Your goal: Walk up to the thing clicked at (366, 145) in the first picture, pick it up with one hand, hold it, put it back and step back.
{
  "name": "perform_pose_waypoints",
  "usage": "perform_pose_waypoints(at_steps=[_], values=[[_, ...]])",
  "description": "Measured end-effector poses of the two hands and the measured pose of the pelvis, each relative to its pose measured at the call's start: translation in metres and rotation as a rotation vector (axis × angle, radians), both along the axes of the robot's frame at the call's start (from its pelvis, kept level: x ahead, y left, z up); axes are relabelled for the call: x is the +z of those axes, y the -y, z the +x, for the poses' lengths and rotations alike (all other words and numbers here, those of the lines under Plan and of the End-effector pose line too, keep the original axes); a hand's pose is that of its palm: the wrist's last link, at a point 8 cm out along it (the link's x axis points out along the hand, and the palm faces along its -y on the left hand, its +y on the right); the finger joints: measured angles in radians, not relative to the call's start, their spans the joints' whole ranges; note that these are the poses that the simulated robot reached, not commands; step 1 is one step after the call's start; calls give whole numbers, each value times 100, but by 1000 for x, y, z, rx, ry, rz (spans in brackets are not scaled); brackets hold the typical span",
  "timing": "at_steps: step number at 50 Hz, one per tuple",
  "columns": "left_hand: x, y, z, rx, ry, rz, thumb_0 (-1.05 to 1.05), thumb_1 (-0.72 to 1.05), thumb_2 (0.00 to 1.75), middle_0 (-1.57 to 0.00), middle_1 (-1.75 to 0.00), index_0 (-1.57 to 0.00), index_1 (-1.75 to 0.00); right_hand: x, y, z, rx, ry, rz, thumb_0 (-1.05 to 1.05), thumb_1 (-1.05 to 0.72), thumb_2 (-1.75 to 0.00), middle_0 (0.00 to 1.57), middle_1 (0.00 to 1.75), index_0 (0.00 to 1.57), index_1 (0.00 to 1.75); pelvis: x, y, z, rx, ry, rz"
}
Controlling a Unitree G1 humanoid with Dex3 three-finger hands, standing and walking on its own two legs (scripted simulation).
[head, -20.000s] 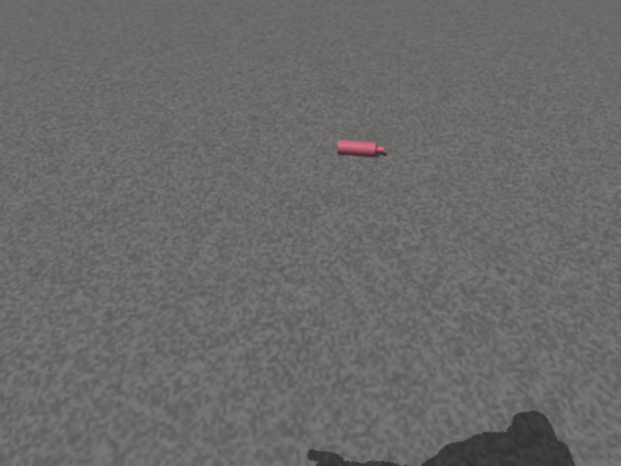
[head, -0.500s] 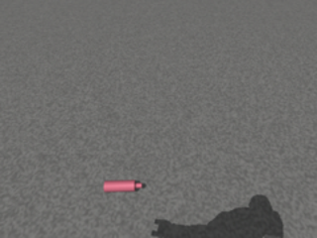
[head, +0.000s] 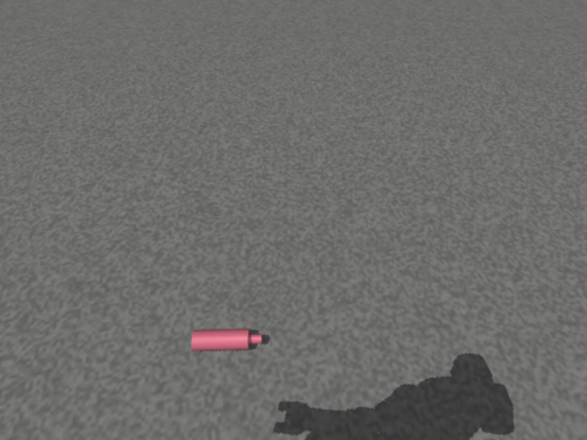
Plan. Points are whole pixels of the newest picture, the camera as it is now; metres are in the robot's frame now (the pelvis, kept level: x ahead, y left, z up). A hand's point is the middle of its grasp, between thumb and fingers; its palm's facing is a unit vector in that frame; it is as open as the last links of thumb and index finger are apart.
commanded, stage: stand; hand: left
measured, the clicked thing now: (227, 339) +0.53 +0.23 -0.75
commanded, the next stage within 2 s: walk up in 0.80 s
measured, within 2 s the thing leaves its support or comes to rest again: neither
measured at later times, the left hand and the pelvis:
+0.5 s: hand out of the picture +0.06 +0.26 -0.16, palm faces -0.02 -0.94 -0.34, open 7.4 cm; pelvis -0.01 +0.01 +0.00, yaw +0 degrees
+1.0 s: hand out of the picture +0.05 +0.27 -0.17, palm faces -0.01 -0.92 -0.40, open 7.4 cm; pelvis -0.04 -0.01 -0.02, yaw +1 degrees
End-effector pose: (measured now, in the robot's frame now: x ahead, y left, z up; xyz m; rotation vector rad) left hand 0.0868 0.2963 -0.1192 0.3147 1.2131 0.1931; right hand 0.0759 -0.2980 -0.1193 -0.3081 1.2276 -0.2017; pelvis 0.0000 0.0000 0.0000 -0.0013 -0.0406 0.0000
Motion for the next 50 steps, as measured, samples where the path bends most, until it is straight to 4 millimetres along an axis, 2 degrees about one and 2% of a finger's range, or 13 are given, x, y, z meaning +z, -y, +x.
perform_pose_waypoints(at_steps=[19, 41, 46, 50], values=[[-1, -8, -31, 18, -38, 4, 1, 90, 90, -21, -30, -20, -30, 0, -8, -1, 10, 5, 11, 0, -90, -89, 21, 30, 20, 30, 0, -6, -6, 7, 2, 0], [0, -9, -26, 15, -28, 6, 1, 90, 90, -21, -30, -20, -30, -2, -7, -7, 5, -16, 12, 0, -90, -89, 21, 30, 20, 30, -1, -6, -4, 12, -3, 2], [-5, -14, -28, 32, -24, 37, 1, 90, 90, -21, -30, -20, -30, -7, 2, -9, 0, -28, -1, 0, -90, -89, 21, 30, 20, 30, -7, -1, -20, 15, -11, 8], [-9, -13, -39, 26, -35, 69, 1, 90, 90, -21, -30, -20, -30, -14, 17, -12, 4, -22, -14, 0, -90, -89, 21, 30, 20, 30, -15, 10, -36, 10, -11, 17]])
